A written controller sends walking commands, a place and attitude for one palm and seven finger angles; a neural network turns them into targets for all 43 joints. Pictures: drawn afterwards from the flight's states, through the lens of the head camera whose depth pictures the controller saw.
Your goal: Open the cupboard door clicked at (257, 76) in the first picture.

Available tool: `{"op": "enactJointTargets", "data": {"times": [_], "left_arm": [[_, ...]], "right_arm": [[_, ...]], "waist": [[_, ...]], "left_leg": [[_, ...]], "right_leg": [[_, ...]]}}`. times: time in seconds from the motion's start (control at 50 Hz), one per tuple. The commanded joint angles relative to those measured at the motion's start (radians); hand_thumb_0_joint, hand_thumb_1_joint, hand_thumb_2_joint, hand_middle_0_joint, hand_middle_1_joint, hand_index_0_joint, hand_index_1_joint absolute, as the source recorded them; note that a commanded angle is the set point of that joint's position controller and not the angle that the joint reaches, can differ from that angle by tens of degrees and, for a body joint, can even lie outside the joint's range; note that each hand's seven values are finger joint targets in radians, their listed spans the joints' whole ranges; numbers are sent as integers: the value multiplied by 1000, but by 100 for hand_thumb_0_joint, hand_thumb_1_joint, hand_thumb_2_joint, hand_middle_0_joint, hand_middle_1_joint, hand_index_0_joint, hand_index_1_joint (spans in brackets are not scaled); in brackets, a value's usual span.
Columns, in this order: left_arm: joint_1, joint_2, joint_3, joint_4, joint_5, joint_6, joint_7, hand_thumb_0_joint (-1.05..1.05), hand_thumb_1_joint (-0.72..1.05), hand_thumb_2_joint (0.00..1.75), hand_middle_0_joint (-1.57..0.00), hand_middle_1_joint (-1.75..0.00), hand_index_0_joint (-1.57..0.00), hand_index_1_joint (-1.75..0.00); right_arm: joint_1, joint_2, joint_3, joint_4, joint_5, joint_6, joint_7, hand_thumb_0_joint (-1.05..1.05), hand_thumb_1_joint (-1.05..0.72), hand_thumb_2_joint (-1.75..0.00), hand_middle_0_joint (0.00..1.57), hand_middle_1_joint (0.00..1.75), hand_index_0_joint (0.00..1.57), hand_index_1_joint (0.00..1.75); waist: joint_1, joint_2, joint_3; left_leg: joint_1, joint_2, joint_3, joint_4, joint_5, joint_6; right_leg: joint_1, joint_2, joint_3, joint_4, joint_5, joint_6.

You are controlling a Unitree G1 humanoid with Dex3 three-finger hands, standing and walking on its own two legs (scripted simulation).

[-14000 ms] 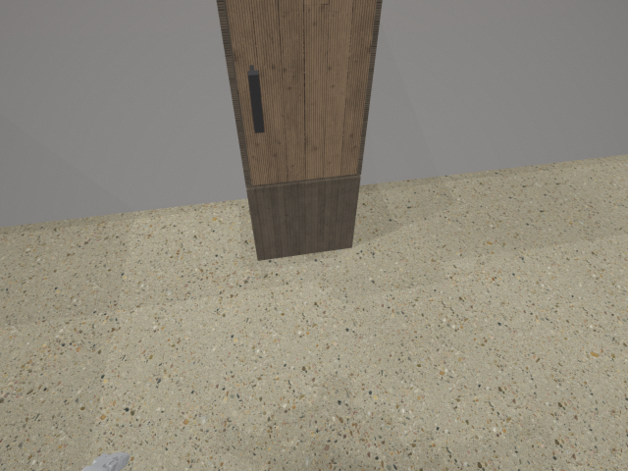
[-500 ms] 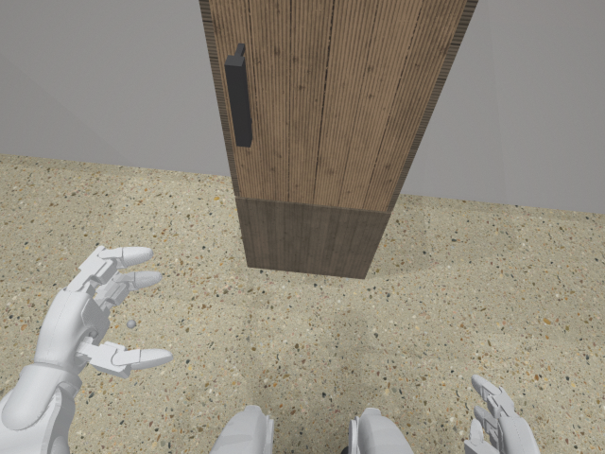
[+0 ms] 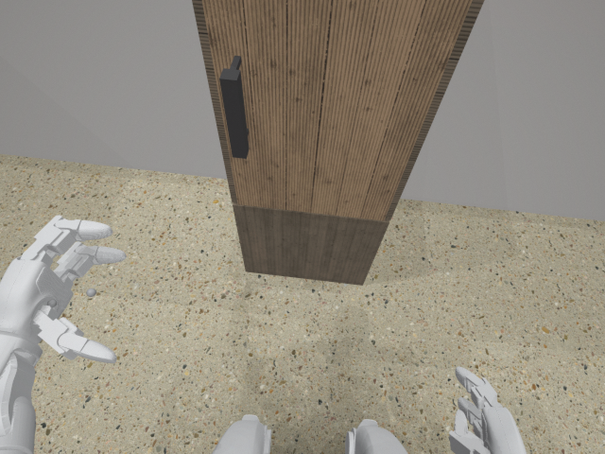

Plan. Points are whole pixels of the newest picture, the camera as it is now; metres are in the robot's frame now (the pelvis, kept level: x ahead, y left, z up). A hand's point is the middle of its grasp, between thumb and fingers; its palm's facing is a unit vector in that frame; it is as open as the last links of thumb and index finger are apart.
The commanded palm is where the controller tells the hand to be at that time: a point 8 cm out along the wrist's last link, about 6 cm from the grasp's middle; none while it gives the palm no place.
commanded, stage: raise the hand with hooked fingers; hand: left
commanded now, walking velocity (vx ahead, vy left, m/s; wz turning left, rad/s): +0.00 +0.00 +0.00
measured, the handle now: (238, 109) +0.64 +0.15 +0.04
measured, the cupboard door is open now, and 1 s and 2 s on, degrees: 0 0 0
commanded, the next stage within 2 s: move the hooked fingers beside the handle in 0.54 s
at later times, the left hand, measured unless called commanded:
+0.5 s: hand (101, 290) +0.29 +0.26 +0.06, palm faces -0.04 -1.00 -0.05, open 14.0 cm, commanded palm +0.26 +0.31 +0.06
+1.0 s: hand (131, 242) +0.35 +0.25 +0.06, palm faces -0.08 -1.00 -0.03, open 14.0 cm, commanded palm +0.33 +0.30 +0.06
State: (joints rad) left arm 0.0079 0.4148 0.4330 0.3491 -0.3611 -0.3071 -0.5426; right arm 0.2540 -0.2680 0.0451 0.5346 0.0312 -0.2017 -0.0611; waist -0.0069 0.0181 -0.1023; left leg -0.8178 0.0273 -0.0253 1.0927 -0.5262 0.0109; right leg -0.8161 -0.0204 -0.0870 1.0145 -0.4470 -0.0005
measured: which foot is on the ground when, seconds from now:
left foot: down 0.00-1.00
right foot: down 0.00-1.00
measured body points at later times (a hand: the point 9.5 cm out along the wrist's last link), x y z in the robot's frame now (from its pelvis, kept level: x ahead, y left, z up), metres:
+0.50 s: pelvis +0.00 -0.01 +0.00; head +0.07 +0.00 +0.45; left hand +0.28 +0.31 +0.06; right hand +0.15 -0.26 -0.08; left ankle +0.00 +0.11 -0.67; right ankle +0.03 -0.13 -0.67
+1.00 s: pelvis +0.00 +0.00 +0.00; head +0.09 +0.01 +0.44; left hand +0.35 +0.30 +0.06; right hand +0.14 -0.25 -0.09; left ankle +0.00 +0.11 -0.67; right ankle +0.03 -0.13 -0.67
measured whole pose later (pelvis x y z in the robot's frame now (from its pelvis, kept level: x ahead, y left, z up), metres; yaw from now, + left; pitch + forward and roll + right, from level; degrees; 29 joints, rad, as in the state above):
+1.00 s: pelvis +0.00 +0.00 +0.00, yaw -1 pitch +16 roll -2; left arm -0.27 0.44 0.41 0.59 -0.29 -0.30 -0.53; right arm 0.27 -0.27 0.04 0.55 0.03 -0.17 -0.07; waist -0.05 0.01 -0.10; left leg -0.85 0.02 -0.01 1.08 -0.51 0.01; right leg -0.86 -0.02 -0.07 1.01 -0.43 0.00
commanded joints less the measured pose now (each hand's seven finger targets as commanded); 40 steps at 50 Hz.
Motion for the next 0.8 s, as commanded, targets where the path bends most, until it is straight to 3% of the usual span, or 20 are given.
{"op": "enactJointTargets", "data": {"times": [0.0,0.12,0.18,0.24,0.3,0.4,0.54,0.62,0.68,0.78], "left_arm": [[-164,266,109,-121,-38,-45,-33,0,-50,30,-30,-120,-30,-120],[-133,263,109,-126,-52,-36,-54,0,-50,30,-30,-120,-30,-120],[-153,284,130,-130,-53,-59,-33,0,-50,30,-30,-120,-30,-120],[-152,265,125,-106,-47,-77,-16,0,-50,30,-30,-120,-30,-120],[-181,285,125,-133,-37,-86,-14,0,-50,30,-30,-120,-30,-120],[-160,281,118,-144,-35,-84,-22,0,-50,30,-30,-120,-30,-120],[-180,255,100,-79,-39,-69,-26,0,-50,30,-30,-120,-30,-120],[-191,256,91,-99,-36,-70,-42,0,-50,30,-30,-120,-30,-120],[-350,249,55,-117,-28,-82,-34,0,-50,30,-30,-120,-30,-120],[-439,265,52,-35,-1,-84,-15,0,-50,30,-30,-120,-30,-120]], "right_arm": [[12,-166,-70,-131,7,-47,-14,0,-90,-90,20,30,20,30],[23,-166,-76,-147,8,-45,-8,0,-90,-90,20,30,20,30],[23,-168,-76,-148,3,-45,-5,0,-90,-90,20,30,20,30],[24,-163,-78,-144,7,-40,-5,0,-90,-90,20,30,20,30],[23,-162,-75,-147,7,-40,-6,0,-90,-90,20,30,20,30],[26,-160,-74,-144,5,-42,-9,0,-90,-90,20,30,20,30],[18,-162,-70,-143,12,-38,-16,0,-90,-90,20,30,20,30],[19,-162,-70,-147,10,-41,-16,0,-90,-90,20,30,20,30],[21,-164,-66,-128,4,-47,-24,0,-90,-90,20,30,20,30],[38,-169,-66,-99,5,-45,-31,0,-90,-90,20,30,20,30]], "waist": [[-5,72,-282],[3,59,-316],[0,44,-281],[-7,37,-256],[-1,96,-278],[-6,74,-303],[-19,49,-233],[-15,59,-277],[-43,81,-274],[-44,90,-280]], "left_leg": [[130,-27,-2,-177,364,0],[137,-30,7,-183,384,7],[107,-30,6,-181,347,7],[96,-30,11,-190,297,7],[119,-31,12,-197,303,6],[135,-28,9,-196,336,9],[107,-29,6,-204,262,9],[130,-30,5,-196,299,9],[137,-25,-5,-178,296,9],[142,-22,-15,-180,290,4]], "right_leg": [[226,48,39,-114,251,-32],[262,45,51,-129,282,-27],[245,49,53,-128,234,-30],[232,43,61,-143,183,-24],[236,42,62,-139,188,-28],[257,43,61,-139,232,-25],[215,41,58,-158,157,-22],[228,41,55,-143,199,-24],[184,47,53,-125,195,-28],[143,44,45,-116,176,-31]]}}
